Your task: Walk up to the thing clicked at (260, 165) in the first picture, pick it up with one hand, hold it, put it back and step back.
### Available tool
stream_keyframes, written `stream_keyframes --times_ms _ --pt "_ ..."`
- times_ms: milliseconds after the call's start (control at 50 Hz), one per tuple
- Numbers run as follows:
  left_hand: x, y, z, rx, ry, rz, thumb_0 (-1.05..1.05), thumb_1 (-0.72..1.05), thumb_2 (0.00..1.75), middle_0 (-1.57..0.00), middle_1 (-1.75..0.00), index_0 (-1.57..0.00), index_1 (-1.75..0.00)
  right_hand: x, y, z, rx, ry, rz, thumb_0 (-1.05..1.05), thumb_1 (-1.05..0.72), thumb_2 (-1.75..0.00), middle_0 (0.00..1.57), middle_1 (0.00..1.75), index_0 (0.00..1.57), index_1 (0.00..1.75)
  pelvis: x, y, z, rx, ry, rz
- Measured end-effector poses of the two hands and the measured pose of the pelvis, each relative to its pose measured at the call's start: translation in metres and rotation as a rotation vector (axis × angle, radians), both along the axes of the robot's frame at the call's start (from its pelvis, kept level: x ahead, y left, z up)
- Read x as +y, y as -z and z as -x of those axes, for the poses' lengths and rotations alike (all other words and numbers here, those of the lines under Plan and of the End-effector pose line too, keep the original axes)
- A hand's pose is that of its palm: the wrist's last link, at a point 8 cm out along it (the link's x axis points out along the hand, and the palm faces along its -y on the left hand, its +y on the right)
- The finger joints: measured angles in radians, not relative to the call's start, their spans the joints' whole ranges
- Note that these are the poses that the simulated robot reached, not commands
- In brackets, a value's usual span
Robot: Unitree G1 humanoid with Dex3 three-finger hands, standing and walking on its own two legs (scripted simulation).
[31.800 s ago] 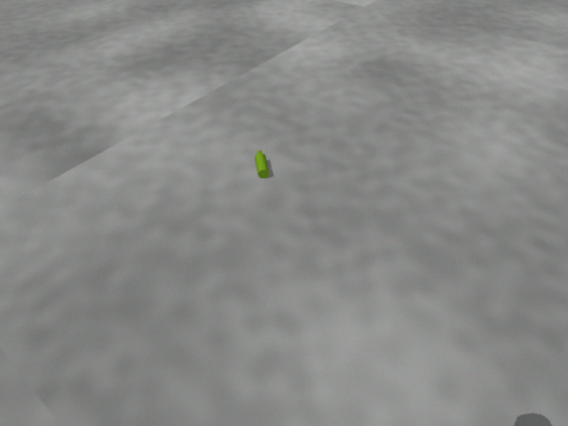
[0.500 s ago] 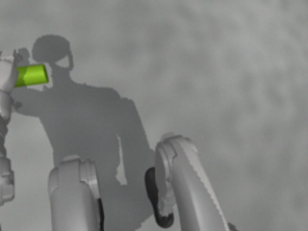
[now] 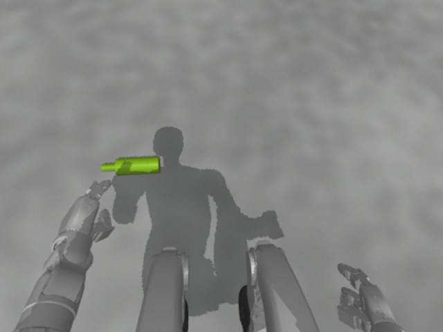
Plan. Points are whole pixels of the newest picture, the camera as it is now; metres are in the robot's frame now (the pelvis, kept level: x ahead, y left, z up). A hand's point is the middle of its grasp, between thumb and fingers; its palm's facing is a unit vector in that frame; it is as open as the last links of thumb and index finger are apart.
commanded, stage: home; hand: left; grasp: from above
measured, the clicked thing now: (131, 166) +0.64 +0.28 -0.48
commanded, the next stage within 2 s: none
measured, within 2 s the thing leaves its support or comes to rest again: neither
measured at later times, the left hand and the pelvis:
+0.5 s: hand (74, 250) +0.26 +0.18 +0.10, palm faces +0.08 -0.97 -0.21, open 7.4 cm; pelvis +0.06 +0.00 +0.17, yaw +2 degrees
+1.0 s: hand (47, 273) +0.23 +0.18 +0.15, palm faces +0.10 -0.98 -0.19, open 7.4 cm; pelvis +0.08 +0.00 +0.20, yaw +3 degrees
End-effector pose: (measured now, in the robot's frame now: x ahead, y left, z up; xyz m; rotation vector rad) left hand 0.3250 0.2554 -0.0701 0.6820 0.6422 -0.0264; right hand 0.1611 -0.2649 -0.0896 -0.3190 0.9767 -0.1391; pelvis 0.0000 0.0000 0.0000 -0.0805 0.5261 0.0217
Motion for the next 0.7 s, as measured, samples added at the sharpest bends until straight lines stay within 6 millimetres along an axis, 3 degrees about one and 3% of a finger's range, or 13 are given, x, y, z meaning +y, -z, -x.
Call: stream_keyframes --times_ms 180,420,600,700 --pt "-0.011 -0.069 0.047 0.060 -0.207 0.209 0.01 0.89 0.90 -0.21 -0.30 -0.21 -0.31 0.025 -0.076 -0.042 -0.172 -0.018 -0.045 0.00 -0.90 -0.89 0.20 0.30 0.20 0.30 -0.004 -0.065 -0.012 -0.087 -0.012 -0.016" --pt "-0.023 -0.166 0.076 0.112 -0.378 0.387 0.01 0.90 0.90 -0.21 -0.30 -0.20 -0.30 0.033 -0.167 -0.043 -0.228 0.047 -0.033 0.01 -0.90 -0.89 0.21 0.30 0.20 0.30 -0.004 -0.152 -0.048 -0.206 -0.026 -0.027" --pt "-0.021 -0.232 0.096 0.095 -0.390 0.400 0.01 0.90 0.90 -0.21 -0.30 -0.20 -0.30 0.028 -0.215 -0.048 -0.294 0.091 -0.003 0.01 -0.90 -0.89 0.20 0.30 0.20 0.30 0.000 -0.192 -0.074 -0.289 -0.030 -0.033" --pt "-0.021 -0.252 0.105 0.079 -0.388 0.400 0.01 0.90 0.90 -0.21 -0.30 -0.20 -0.30 0.029 -0.230 -0.061 -0.357 0.082 -0.005 0.01 -0.90 -0.89 0.20 0.30 0.20 0.30 0.002 -0.202 -0.081 -0.322 -0.033 -0.037"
